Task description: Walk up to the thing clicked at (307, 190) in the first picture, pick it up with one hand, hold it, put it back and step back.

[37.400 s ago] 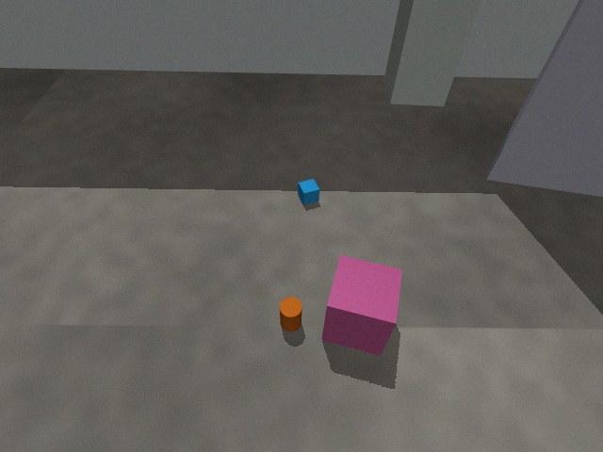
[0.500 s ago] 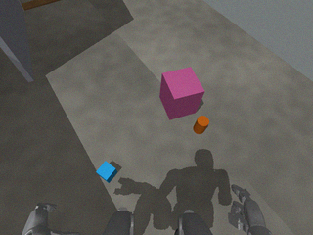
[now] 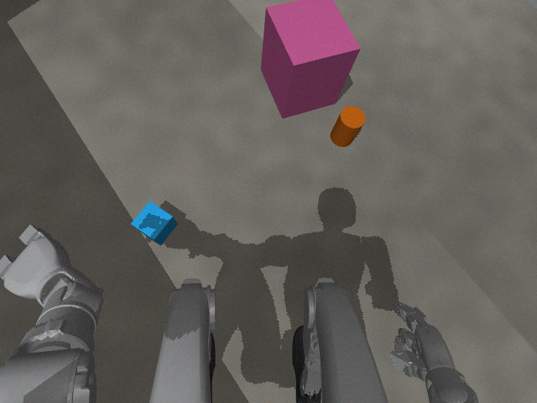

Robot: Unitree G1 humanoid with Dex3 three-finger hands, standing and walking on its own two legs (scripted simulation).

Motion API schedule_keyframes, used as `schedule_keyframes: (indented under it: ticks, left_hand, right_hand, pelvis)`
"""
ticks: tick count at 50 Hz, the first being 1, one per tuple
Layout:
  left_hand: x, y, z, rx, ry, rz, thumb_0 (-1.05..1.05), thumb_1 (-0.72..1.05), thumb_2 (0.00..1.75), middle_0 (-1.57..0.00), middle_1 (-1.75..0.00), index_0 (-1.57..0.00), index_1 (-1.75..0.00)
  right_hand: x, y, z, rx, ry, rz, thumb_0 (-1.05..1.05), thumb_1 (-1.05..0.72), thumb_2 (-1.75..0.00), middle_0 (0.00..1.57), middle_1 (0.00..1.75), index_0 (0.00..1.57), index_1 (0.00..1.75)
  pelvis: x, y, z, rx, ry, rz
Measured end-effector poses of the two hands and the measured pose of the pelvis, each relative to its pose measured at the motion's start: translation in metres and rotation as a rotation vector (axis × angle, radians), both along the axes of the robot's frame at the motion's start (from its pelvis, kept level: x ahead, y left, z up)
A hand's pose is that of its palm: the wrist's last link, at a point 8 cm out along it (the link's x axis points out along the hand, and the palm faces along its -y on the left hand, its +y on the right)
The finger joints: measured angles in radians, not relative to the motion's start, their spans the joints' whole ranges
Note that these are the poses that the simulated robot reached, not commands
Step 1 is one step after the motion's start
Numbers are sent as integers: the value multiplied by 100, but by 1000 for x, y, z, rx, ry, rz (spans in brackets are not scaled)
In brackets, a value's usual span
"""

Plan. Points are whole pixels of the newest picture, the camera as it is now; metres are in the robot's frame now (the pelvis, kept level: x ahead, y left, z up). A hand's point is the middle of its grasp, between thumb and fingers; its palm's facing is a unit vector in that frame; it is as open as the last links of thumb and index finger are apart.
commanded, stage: rise first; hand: left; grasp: from above
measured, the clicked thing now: (155, 223) +0.47 +0.28 -0.49
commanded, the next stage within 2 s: approach in 1.48 s
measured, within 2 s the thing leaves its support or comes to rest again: neither
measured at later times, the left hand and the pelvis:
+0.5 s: hand (100, 250) +0.36 +0.33 -0.29, palm faces -0.11 -0.42 -0.90, open 13.8 cm; pelvis -0.04 +0.01 -0.14, yaw -3 degrees
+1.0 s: hand (115, 237) +0.40 +0.33 -0.34, palm faces -0.16 -0.39 -0.91, open 13.8 cm; pelvis -0.03 +0.01 -0.19, yaw -4 degrees
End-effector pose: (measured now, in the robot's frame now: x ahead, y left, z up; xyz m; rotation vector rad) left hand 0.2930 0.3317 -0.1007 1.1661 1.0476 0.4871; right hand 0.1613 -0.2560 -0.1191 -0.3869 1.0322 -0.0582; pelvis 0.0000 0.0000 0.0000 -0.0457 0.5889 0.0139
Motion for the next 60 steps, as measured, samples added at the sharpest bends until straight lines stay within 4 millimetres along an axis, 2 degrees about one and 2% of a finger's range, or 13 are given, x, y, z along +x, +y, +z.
schedule_keyframes:
  ticks: [6,13,19,25,31,37,49,60]
  left_hand:
    - [34,-6,-40,71,-47,24,0,-51,102,-18,-90,-15,-95]
    - [42,-1,-78,82,-20,55,0,-50,101,-22,-86,-18,-91]
    - [46,7,-108,24,-13,95,0,-48,100,-22,-85,-19,-90]
    - [65,8,-127,-39,-41,113,0,-50,102,-19,-89,-16,-94]
    - [85,4,-133,-38,-29,109,0,-55,106,-15,-93,-11,-98]
    - [96,3,-143,-26,1,100,0,-56,106,-14,-94,-11,-98]
    - [106,2,-178,-22,-14,50,0,-50,98,-16,-96,-16,-98]
    - [114,0,-183,-26,-15,60,0,-50,97,-18,-92,-16,-95]
  right_hand:
    - [-46,-3,-59,31,92,-8,1,-90,-90,20,30,20,30]
    - [-92,5,-107,95,175,-29,1,-90,-90,20,30,20,30]
    - [-120,10,-131,117,216,-43,1,-90,-90,20,30,20,30]
    - [-141,8,-137,102,251,-64,1,-90,-90,20,30,20,30]
    - [-153,2,-138,94,283,-82,1,-90,-90,20,30,20,30]
    - [-160,-5,-147,107,315,-65,1,-90,-90,20,30,20,30]
    - [-165,-8,-180,142,349,-22,0,-91,-90,19,30,20,30]
    - [-166,-1,-190,154,341,-11,0,-91,-90,19,30,20,30]
  pelvis:
    - [-19,-2,-51,-7,22,-17]
    - [-33,2,-94,-17,22,-32]
    - [-37,8,-122,-28,14,-35]
    - [-37,13,-139,-42,12,-32]
    - [-33,15,-147,-46,26,-30]
    - [-30,12,-158,-38,31,-34]
    - [-32,7,-188,-31,8,-42]
    - [-31,7,-198,-39,0,-51]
